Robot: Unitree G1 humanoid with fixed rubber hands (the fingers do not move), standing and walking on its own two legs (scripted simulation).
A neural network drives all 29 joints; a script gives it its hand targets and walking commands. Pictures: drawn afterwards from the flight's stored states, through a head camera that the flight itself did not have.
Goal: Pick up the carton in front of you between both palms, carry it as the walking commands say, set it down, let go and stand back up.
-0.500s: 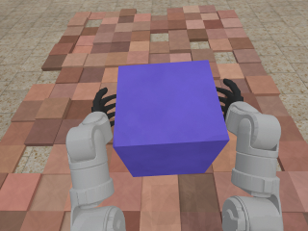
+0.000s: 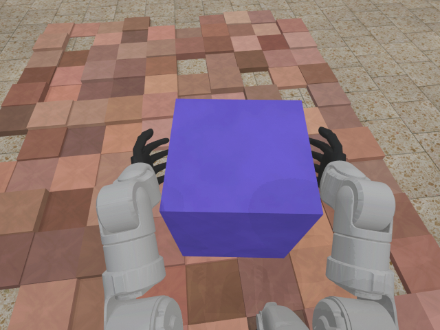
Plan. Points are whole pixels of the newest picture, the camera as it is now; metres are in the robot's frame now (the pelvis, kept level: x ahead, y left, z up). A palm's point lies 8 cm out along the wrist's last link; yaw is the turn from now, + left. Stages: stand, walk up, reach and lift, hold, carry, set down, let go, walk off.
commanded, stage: carry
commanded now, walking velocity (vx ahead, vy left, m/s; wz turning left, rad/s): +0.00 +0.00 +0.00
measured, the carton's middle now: (235, 186) +0.36 -0.03 +0.04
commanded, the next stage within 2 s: none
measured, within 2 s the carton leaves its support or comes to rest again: neither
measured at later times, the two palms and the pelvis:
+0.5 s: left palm (138, 126) +0.50 +0.16 +0.07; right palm (280, 112) +0.51 -0.14 +0.07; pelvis +0.26 +0.00 -0.01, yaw +1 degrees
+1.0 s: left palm (145, 114) +0.59 +0.16 +0.02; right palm (268, 107) +0.59 -0.14 +0.02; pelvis +0.30 +0.02 -0.01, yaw -1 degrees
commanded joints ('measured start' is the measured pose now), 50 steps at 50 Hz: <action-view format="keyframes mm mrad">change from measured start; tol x16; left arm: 1 -371 -795 -624 -4 -109 -37 -18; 10 61 -897 -814 -205 -213 -66 -94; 17 106 -974 -962 -387 -321 -96 -180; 28 -40 -684 -712 -12 -123 -149 -223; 36 -164 -841 -556 368 -19 -335 -304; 50 -158 -935 -724 226 -104 -520 -367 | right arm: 1 -549 886 755 -76 297 -28 110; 19 171 936 891 -347 186 -89 192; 28 -60 685 655 2 80 -139 237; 36 -203 842 519 390 -5 -326 335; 50 -190 951 692 251 57 -506 391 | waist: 1 22 114 -377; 7 83 105 -436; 9 114 -221 -600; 28 95 42 -208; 50 81 7 -385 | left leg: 1 448 205 -153 42 973 59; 7 190 141 35 332 840 -75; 8 10 96 47 487 458 -117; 9 -359 5 -31 792 -256 -180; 10 -386 8 -114 881 -298 -170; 16 -128 47 -34 219 -157 -140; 22 109 70 33 -78 365 -130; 25 114 250 -106 -16 619 -70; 50 152 213 -59 69 680 -51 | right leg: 1 -85 33 -72 -168 184 1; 7 571 46 -158 -649 685 -27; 9 1193 -394 273 -339 1508 -270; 14 871 -268 148 -551 985 -171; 20 614 -166 -66 -481 778 -130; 25 379 -84 -36 -464 128 -10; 50 485 -105 4 -391 366 -15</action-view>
